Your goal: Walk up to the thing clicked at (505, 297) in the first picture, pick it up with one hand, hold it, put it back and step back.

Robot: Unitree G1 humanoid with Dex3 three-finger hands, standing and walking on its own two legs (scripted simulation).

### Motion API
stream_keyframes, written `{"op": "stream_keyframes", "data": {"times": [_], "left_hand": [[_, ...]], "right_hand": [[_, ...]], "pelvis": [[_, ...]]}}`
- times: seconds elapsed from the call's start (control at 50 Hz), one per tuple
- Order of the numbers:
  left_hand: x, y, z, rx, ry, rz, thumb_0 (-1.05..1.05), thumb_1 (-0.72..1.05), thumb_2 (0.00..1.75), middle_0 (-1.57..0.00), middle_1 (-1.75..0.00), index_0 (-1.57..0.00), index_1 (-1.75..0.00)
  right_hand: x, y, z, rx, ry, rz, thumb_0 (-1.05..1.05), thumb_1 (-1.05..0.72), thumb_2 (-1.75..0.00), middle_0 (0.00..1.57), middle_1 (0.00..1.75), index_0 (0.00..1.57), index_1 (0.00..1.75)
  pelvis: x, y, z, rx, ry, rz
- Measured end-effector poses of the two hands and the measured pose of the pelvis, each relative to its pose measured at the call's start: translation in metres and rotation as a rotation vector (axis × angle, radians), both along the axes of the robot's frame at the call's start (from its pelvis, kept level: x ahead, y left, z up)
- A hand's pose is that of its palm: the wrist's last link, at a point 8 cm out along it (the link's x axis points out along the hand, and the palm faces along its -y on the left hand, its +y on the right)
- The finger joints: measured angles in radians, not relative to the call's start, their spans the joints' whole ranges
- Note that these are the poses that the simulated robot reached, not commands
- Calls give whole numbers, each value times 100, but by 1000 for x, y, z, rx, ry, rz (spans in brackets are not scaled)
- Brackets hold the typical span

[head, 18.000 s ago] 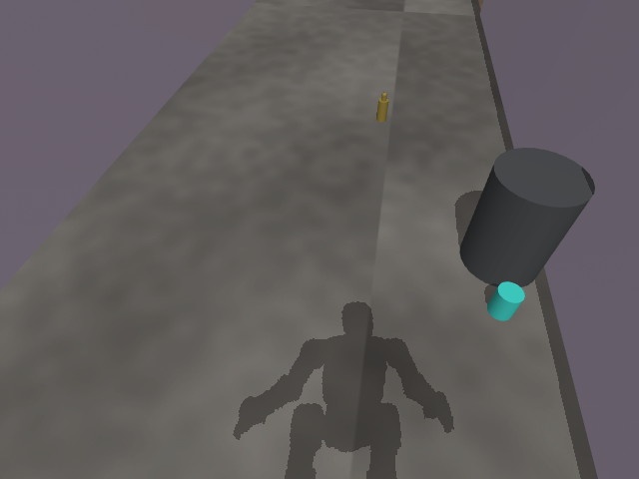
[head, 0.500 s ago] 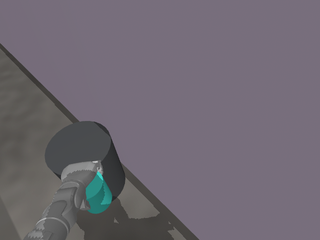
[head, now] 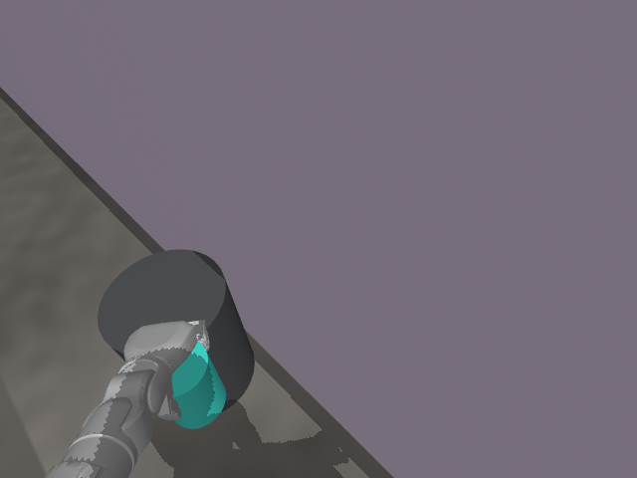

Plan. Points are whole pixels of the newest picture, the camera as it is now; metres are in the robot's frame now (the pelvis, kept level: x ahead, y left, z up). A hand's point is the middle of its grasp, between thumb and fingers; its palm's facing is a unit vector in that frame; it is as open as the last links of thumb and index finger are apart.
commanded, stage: hold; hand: left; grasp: from above
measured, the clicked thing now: (188, 384) +0.31 +0.21 -0.11
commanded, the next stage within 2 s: crouch in 1.12 s
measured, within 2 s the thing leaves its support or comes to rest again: neither
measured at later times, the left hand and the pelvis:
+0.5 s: hand (170, 379) +0.29 +0.21 -0.04, palm faces -0.46 -0.04 -0.88, open 11.5 cm; pelvis -0.01 +0.00 +0.00, yaw +0 degrees
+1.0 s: hand (172, 378) +0.29 +0.21 -0.04, palm faces -0.47 -0.05 -0.88, open 11.5 cm; pelvis -0.01 +0.00 +0.01, yaw +0 degrees
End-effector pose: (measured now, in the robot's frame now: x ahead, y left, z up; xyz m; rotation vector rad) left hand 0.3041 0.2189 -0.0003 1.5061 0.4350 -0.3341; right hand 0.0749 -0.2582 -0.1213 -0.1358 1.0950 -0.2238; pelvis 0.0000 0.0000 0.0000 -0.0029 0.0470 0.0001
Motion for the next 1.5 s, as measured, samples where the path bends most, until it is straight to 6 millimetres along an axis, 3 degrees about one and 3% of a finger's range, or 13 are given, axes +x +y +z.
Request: {"op": "stream_keyframes", "data": {"times": [0.52,1.22,1.36,1.5], "left_hand": [[-12,-5,19,-7,-10,-18,-1,-25,78,-59,-83,-50,-82],[-1,-4,21,-12,-9,-11,-1,-24,78,-59,-83,-50,-82],[-3,-8,15,-18,0,-20,-1,-23,77,-58,-84,-49,-82],[-8,-8,-9,-7,6,-21,-2,-24,79,-57,-85,-48,-83]], "right_hand": [[0,1,3,6,-30,21,1,-92,-90,20,30,22,31],[3,2,5,2,-16,10,1,-92,-90,20,30,23,31],[3,1,6,4,-12,7,1,-91,-90,20,30,24,32],[4,0,6,-3,-3,21,1,-90,-90,20,30,25,32]], "pelvis": [[-11,-3,4,5,-38,2],[-3,-1,7,2,-35,-1],[0,-2,7,3,-31,0],[0,-4,4,4,-10,6]]}}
